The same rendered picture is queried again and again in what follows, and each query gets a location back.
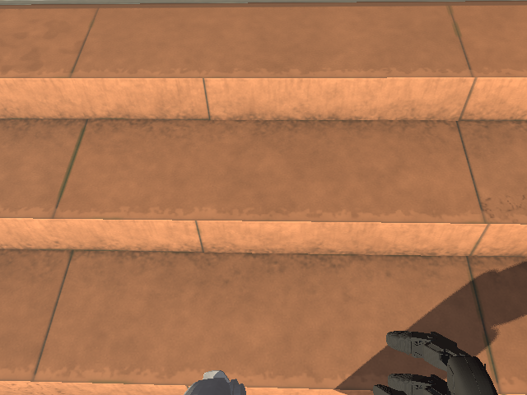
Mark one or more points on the left robot thigh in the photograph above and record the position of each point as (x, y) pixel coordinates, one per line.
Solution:
(216, 386)

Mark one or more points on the right robot hand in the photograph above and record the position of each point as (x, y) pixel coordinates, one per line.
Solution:
(466, 375)

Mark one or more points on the left robot shin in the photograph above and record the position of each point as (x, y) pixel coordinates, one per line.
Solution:
(215, 374)

